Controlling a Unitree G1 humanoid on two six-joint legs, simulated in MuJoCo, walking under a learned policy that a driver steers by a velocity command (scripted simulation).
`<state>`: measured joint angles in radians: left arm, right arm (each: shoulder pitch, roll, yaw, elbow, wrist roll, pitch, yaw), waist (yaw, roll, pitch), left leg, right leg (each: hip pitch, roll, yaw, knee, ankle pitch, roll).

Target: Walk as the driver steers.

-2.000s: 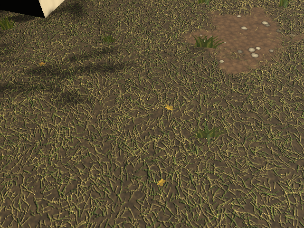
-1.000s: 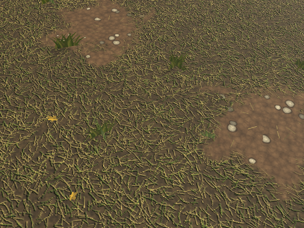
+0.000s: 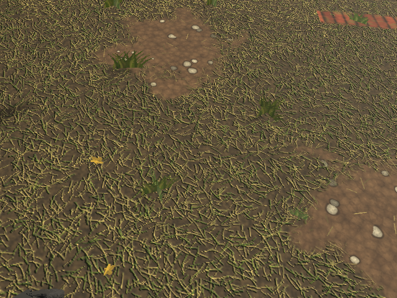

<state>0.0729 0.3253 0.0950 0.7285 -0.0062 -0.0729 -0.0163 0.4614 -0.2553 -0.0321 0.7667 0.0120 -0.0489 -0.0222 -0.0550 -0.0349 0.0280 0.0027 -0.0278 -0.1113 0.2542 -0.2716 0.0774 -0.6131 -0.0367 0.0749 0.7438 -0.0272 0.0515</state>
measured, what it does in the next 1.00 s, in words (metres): walks ahead: right foot, then left foot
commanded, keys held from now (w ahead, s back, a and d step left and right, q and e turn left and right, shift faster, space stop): w+q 0.30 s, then w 0.30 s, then w+e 0.40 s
